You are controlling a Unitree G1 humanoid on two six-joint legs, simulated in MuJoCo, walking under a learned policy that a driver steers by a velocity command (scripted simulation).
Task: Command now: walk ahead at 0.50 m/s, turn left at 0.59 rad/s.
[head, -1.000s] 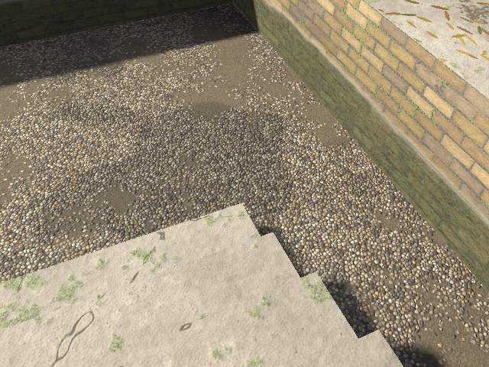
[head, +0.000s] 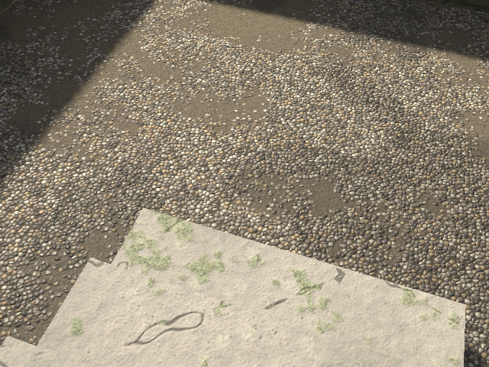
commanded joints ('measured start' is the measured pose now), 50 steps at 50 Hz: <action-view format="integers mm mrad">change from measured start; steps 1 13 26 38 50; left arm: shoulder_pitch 15 -197 -316 -133 358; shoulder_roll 110 128 63 44 70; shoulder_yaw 10 42 16 -44 0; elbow -140 -211 -320 -89 58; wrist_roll -20 -5 -18 49 9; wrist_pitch -69 1 -21 -13 4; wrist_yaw -6 -9 -96 -41 24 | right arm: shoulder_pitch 567 341 437 239 -211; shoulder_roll -264 -40 -86 -11 9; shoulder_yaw -71 13 0 30 24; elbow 134 134 99 -19 -141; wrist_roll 39 11 12 -14 26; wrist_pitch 21 -51 15 -26 -92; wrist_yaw -10 -87 -152 -119 5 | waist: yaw -241 -105 -194 -210 26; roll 179 32 37 -128 -86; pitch -561 -48 39 59 94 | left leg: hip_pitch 1033 142 99 -491 -892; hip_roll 282 159 75 48 101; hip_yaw -440 -359 -339 -65 -139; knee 82 16 499 854 263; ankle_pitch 447 37 -163 52 223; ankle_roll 364 208 97 -11 -17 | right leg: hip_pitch -767 -596 -245 -283 501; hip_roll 113 108 132 69 -44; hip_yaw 156 266 168 293 492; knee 429 -631 -1292 -1347 -1124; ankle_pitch -73 1119 1142 772 798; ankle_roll -7 -104 -157 -299 -336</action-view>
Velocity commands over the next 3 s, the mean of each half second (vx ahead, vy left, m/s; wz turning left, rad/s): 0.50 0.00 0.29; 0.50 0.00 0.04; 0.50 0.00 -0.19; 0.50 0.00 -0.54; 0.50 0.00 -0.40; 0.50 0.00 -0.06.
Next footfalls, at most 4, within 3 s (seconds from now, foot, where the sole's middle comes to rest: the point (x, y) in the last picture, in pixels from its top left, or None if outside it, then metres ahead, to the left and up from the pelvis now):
0.56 right None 0.47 -0.18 -0.95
1.24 left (223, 271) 0.89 0.19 -1.12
1.86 right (296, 228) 1.24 -0.09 -1.30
2.24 left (270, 174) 1.53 0.05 -1.30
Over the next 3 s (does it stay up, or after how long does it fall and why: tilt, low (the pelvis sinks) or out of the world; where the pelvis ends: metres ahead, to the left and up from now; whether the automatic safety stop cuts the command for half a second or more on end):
stays up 1.66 -0.19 -0.51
